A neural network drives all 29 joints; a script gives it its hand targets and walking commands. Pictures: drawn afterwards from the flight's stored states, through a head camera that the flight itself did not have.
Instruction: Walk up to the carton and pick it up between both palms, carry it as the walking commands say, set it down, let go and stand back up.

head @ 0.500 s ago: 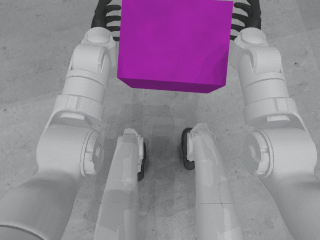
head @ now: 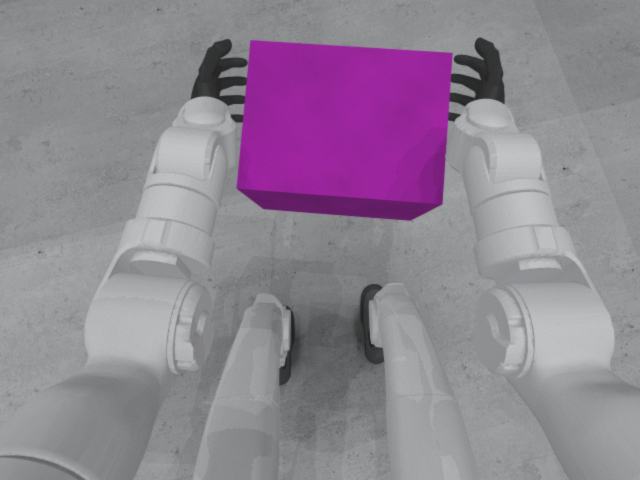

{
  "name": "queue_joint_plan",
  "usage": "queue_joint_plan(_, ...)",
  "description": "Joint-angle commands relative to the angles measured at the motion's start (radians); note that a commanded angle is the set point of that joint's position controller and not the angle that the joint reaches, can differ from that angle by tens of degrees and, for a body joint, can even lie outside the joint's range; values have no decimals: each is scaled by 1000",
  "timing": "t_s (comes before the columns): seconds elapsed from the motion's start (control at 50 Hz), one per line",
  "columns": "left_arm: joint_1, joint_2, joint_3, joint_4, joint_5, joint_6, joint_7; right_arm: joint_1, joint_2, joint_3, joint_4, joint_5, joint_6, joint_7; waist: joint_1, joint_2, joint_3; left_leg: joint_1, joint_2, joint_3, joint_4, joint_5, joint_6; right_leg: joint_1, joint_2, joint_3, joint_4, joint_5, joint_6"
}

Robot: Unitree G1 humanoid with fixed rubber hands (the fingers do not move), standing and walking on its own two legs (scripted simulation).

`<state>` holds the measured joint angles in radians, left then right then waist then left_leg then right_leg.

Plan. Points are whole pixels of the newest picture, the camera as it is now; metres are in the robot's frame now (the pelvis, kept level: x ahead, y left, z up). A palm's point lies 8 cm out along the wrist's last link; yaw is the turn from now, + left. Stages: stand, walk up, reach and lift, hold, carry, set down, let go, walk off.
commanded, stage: reach and lift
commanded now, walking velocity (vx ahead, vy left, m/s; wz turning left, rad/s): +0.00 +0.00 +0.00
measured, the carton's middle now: (342, 143) +0.49 -0.02 -0.09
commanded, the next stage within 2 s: none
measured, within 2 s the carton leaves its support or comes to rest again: neither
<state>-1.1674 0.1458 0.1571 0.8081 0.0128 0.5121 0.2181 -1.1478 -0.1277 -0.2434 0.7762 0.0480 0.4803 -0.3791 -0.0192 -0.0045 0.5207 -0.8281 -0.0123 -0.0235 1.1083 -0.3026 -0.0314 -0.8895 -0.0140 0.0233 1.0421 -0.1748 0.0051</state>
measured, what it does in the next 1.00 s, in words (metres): rises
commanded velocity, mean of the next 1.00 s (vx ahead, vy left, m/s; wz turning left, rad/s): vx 0.00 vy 0.00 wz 0.00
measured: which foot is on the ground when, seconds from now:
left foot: down 0.00-1.00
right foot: down 0.00-1.00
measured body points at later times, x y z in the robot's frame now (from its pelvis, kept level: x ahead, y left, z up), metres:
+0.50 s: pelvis +0.02 +0.00 +0.05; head +0.15 -0.02 +0.48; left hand +0.48 +0.13 +0.08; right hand +0.47 -0.17 +0.08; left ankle +0.15 +0.14 -0.64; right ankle +0.20 -0.12 -0.64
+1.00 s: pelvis +0.13 +0.00 +0.10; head +0.07 -0.02 +0.55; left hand +0.47 +0.15 +0.16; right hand +0.47 -0.18 +0.15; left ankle +0.15 +0.14 -0.64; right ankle +0.20 -0.12 -0.64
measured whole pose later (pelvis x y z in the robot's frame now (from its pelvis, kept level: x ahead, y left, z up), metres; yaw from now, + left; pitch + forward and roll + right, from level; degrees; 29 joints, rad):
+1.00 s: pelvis +0.13 +0.00 +0.10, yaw +0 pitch -5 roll +1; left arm -0.60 -0.04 0.37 0.75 0.31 0.64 -0.09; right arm -0.63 0.04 -0.43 0.75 -0.25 0.64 -0.01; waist -0.02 0.01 -0.06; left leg -0.17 -0.01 -0.04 0.48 -0.23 -0.03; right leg -0.27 -0.01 0.02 0.51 -0.16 0.00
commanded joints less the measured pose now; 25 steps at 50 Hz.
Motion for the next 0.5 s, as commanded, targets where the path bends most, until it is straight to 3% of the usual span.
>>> queue_joint_plan(0.0, -760, -1207, -303, -364, -151, -110, -572, -688, 1338, 456, -286, 99, 6, 660, 16, -31, -2425, 311, -94, 4, -305, -50, 60, 876, 98, 5, -225, -111, 28)
queue_joint_plan(0.04, -738, -1204, -305, -363, -149, -106, -571, -664, 1327, 452, -284, 95, 10, 660, 8, -25, -2390, 338, -88, -2, -334, -51, 58, 886, 96, 3, -245, -108, 28)
queue_joint_plan(0.22, -685, -1207, -272, -336, -125, -104, -585, -601, 1348, 440, -260, 75, 19, 669, 28, -30, -2251, 413, -80, -1, -449, -49, 61, 967, 89, 14, -367, -144, 27)
queue_joint_plan(0.3, -687, -1215, -279, -347, -128, -104, -591, -579, 1347, 429, -254, 66, 14, 672, 15, -16, -2196, 455, -75, -2, -496, -44, 56, 989, 83, 14, -412, -140, 25)
queue_joint_plan(0.34, -661, -1218, -258, -311, -110, -99, -591, -560, 1331, 392, -227, 39, 16, 673, 9, -2, -2117, 451, -67, -12, -524, -82, 55, 964, 86, 0, -420, -151, 22)
queue_joint_plan(0.36, -644, -1214, -249, -295, -101, -99, -593, -556, 1343, 396, -228, 36, 17, 672, 24, -6, -2092, 453, -71, -3, -533, -71, 59, 979, 84, 6, -436, -154, 21)
queue_joint_plan(0.46, -557, -1217, -147, -202, -41, -89, -599, -496, 1357, 329, -168, -1, 27, 681, 41, -21, -1831, 435, -68, -2, -581, -125, 71, 947, 90, 11, -484, -216, 24)
queue_joint_plan(0.48, -544, -1222, -128, -177, -27, -86, -600, -473, 1346, 296, -133, -16, 28, 683, 29, -3, -1748, 421, -64, -6, -594, -156, 70, 917, 90, 9, -487, -236, 25)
